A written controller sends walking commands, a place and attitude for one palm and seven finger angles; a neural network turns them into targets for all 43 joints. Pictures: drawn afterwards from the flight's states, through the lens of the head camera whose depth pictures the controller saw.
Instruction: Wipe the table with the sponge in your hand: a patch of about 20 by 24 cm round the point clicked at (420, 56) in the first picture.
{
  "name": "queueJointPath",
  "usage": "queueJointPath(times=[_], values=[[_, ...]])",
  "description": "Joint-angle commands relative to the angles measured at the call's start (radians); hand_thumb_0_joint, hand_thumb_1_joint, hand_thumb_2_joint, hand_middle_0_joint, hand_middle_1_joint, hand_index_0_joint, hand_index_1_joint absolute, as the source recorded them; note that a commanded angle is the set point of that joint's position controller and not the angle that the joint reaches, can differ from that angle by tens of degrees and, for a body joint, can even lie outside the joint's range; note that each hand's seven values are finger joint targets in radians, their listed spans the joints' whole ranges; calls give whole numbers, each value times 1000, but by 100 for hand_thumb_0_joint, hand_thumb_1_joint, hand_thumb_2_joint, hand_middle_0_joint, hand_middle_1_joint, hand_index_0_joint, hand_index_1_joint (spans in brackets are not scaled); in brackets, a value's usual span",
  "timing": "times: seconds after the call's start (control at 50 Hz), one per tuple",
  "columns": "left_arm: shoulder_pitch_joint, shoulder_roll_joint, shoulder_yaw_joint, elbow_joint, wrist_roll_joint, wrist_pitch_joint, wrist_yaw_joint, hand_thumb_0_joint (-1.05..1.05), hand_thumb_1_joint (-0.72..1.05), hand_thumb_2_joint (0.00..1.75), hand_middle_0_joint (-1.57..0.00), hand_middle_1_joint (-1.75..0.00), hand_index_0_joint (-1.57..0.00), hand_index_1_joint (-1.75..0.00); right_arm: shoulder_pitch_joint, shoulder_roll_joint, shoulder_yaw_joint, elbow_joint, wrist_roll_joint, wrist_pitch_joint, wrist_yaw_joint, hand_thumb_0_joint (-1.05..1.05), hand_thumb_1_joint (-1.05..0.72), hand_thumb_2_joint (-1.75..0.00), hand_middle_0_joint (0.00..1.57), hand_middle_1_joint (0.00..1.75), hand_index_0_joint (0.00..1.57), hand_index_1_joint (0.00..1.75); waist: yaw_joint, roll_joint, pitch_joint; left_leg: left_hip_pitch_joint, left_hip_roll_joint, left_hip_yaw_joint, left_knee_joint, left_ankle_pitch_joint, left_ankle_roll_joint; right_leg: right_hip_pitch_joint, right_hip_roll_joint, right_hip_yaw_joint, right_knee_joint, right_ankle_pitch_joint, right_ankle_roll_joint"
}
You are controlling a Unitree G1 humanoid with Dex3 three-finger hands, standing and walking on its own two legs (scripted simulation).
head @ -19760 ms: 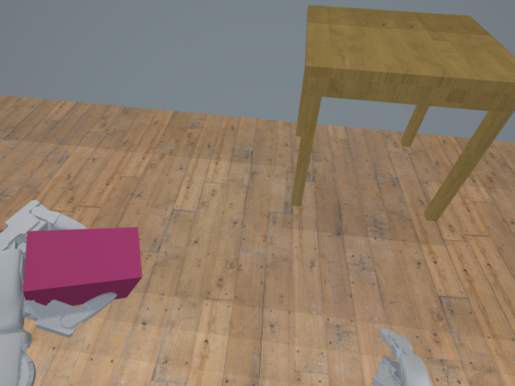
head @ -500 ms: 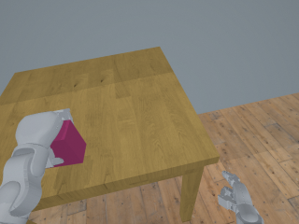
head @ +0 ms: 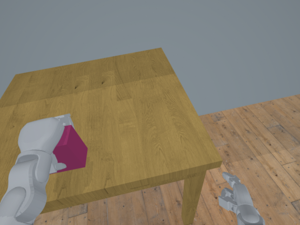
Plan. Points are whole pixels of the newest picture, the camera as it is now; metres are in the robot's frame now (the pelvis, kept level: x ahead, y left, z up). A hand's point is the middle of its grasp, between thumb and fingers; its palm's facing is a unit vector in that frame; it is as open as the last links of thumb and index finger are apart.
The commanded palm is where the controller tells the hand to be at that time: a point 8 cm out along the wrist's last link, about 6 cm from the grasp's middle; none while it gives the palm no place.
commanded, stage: move the sponge above the wiping area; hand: left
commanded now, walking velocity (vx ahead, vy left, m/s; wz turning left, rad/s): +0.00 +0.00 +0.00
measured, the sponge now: (62, 153) +0.24 +0.29 +0.09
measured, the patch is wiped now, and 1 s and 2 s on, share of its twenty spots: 0.00 0.00 0.00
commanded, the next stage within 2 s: lower the sponge onto the table in 0.76 s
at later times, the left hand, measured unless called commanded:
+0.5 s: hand (58, 145) +0.24 +0.28 +0.13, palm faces +0.03 -0.05 -1.00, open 10.3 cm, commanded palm +0.21 +0.27 +0.19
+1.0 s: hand (56, 149) +0.23 +0.27 +0.12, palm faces +0.02 -0.05 -1.00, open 10.3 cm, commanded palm +0.20 +0.28 +0.20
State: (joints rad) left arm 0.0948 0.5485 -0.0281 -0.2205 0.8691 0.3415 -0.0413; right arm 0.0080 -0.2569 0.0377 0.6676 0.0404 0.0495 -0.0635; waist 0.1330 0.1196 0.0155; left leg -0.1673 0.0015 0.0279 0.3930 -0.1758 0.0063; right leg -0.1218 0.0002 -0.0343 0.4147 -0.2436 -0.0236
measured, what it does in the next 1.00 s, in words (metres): stands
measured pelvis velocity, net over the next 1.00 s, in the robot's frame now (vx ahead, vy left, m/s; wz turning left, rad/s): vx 0.00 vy -0.01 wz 0.01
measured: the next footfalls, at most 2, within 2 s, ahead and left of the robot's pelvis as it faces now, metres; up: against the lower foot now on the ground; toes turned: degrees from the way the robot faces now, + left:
none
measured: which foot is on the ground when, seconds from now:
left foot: down 0.00-1.00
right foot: down 0.00-1.00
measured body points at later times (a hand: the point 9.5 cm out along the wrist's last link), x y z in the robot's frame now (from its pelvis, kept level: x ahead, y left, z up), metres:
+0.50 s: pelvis +0.00 -0.01 +0.00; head +0.00 -0.06 +0.45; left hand +0.23 +0.27 +0.18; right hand +0.26 -0.21 -0.09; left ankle +0.03 +0.12 -0.74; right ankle -0.01 -0.11 -0.74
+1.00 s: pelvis +0.00 -0.01 +0.00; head +0.00 -0.06 +0.45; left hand +0.22 +0.27 +0.18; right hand +0.25 -0.21 -0.09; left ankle +0.03 +0.12 -0.74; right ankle -0.01 -0.11 -0.74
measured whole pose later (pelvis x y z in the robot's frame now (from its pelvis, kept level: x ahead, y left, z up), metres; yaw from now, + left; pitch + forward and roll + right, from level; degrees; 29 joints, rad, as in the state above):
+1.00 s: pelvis +0.00 -0.01 +0.00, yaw +1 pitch -3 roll +0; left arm 0.15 0.57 -0.01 -0.27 0.85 0.31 -0.10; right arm 0.03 -0.28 0.03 0.65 0.04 0.03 -0.08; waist 0.13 0.12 0.02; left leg -0.17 0.01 0.01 0.41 -0.19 0.00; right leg -0.12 0.01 -0.05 0.43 -0.26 -0.03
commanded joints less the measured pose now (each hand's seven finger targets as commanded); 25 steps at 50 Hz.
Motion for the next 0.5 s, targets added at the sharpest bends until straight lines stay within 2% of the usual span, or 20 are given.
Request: queueJointPath(times=[0.0,0.02,0.04,0.06,0.1,0.12,0.14,0.18,0.2,0.22,0.24,0.26,0.3,0.32,0.34,0.38,0.4,0.42,0.44,0.48], values=[[-237,204,123,-194,30,21,28,0,10,130,-120,-160,-120,-160,-208,-102,-35,-187,4,-50,-1,0,-90,-90,20,30,20,30,-8,-46,-204,98,-16,-70,-34,184,25,2,2,83,-75,151,-43],[-245,197,121,-206,33,30,20,0,10,130,-120,-160,-120,-160,-250,-94,-24,-198,7,-56,-1,0,-90,-90,20,30,20,30,-4,-43,-195,106,-20,-73,-32,171,28,-7,14,112,-79,138,-55],[-248,214,130,-208,32,24,19,0,10,130,-120,-160,-120,-160,-211,-99,-29,-192,4,-55,-2,0,-90,-90,20,30,20,30,-9,-54,-219,98,-15,-68,-30,181,30,10,4,84,-69,146,-45],[-261,215,124,-202,42,20,14,0,10,130,-120,-160,-120,-160,-208,-99,-28,-190,3,-54,0,0,-90,-90,20,30,20,30,-11,-64,-217,97,-18,-69,-27,192,28,7,5,84,-70,158,-44],[-230,231,143,-248,45,8,16,0,10,130,-120,-160,-120,-160,-204,-97,-34,-198,-1,-49,2,0,-90,-90,20,30,20,30,1,-45,-240,114,-19,-71,-21,224,31,27,1,90,-62,195,-46],[-226,257,176,-266,46,14,19,0,10,130,-120,-160,-120,-160,-242,-93,-25,-206,-1,-54,3,0,-90,-90,20,30,20,30,12,-41,-228,118,-21,-81,-21,216,31,21,16,120,-66,183,-59],[-251,235,155,-252,48,10,24,0,10,130,-120,-160,-120,-160,-211,-90,-25,-198,-1,-52,3,0,-90,-90,20,30,20,30,-2,-45,-242,111,-16,-68,-20,222,30,24,5,90,-60,184,-49],[-244,251,176,-212,49,10,33,0,10,130,-120,-160,-120,-160,-195,-97,-32,-189,-2,-46,4,0,-90,-90,20,30,20,30,1,-65,-217,103,-16,-73,-22,222,26,16,5,93,-68,189,-48],[-253,252,176,-214,46,12,37,0,10,130,-120,-160,-120,-160,-202,-98,-32,-190,-1,-42,3,0,-90,-90,20,30,20,30,2,-48,-208,102,-15,-70,-24,211,24,12,3,93,-72,179,-48],[-260,280,207,-236,49,19,41,0,10,130,-120,-160,-120,-160,-239,-95,-26,-196,3,-48,5,0,-90,-90,20,30,20,30,14,-28,-214,110,-20,-79,-26,210,25,14,17,124,-73,169,-63],[-251,238,174,-248,41,17,43,0,10,130,-120,-160,-120,-160,-216,-90,-30,-199,2,-48,7,0,-90,-90,20,30,20,30,6,-42,-242,111,-16,-66,-19,229,27,30,3,95,-61,190,-51],[-209,251,190,-234,37,20,43,0,10,130,-120,-160,-120,-160,-204,-95,-34,-197,0,-48,9,0,-90,-90,20,30,20,30,13,-54,-243,109,-17,-70,-17,246,26,38,3,94,-58,215,-50],[-180,230,171,-245,23,32,37,0,10,130,-120,-160,-120,-160,-210,-97,-35,-201,3,-41,12,0,-90,-90,20,30,20,30,8,-52,-214,101,-18,-65,-14,243,26,30,-3,94,-60,233,-44],[-186,252,195,-247,26,46,32,0,10,130,-120,-160,-120,-160,-245,-96,-28,-202,7,-45,12,0,-90,-90,20,30,20,30,11,-51,-200,103,-21,-73,-14,224,27,13,13,127,-67,208,-56],[-195,215,155,-244,20,47,25,0,10,130,-120,-160,-120,-160,-221,-96,-29,-201,8,-43,12,0,-90,-90,20,30,20,30,-3,-58,-212,94,-17,-63,-14,217,28,18,0,95,-64,199,-44],[-174,235,162,-227,18,49,13,0,10,130,-120,-160,-120,-160,-205,-104,-34,-201,6,-42,6,0,-90,-90,20,30,20,30,-2,-80,-195,85,-21,-67,-13,207,30,14,-2,98,-65,203,-39],[-191,240,158,-227,23,49,7,0,10,130,-120,-160,-120,-160,-208,-106,-34,-198,8,-39,3,0,-90,-90,20,30,20,30,-6,-72,-187,86,-22,-65,-11,197,30,2,-3,99,-69,192,-38],[-222,241,157,-247,25,52,2,0,10,130,-120,-160,-120,-160,-249,-99,-23,-206,11,-45,0,0,-90,-90,20,30,20,30,-5,-59,-178,96,-24,-72,-15,175,32,-15,12,126,-79,155,-49],[-244,218,129,-251,25,39,-1,0,10,130,-120,-160,-120,-160,-214,-98,-27,-204,11,-49,-2,0,-90,-90,20,30,20,30,-17,-67,-204,98,-22,-63,-9,183,35,-5,1,99,-70,160,-40],[-234,240,147,-245,26,15,-1,0,10,130,-120,-160,-120,-160,-196,-101,-33,-201,5,-55,-7,0,-90,-90,20,30,20,30,-11,-69,-210,104,-24,-66,-7,194,36,5,-1,98,-70,183,-38]])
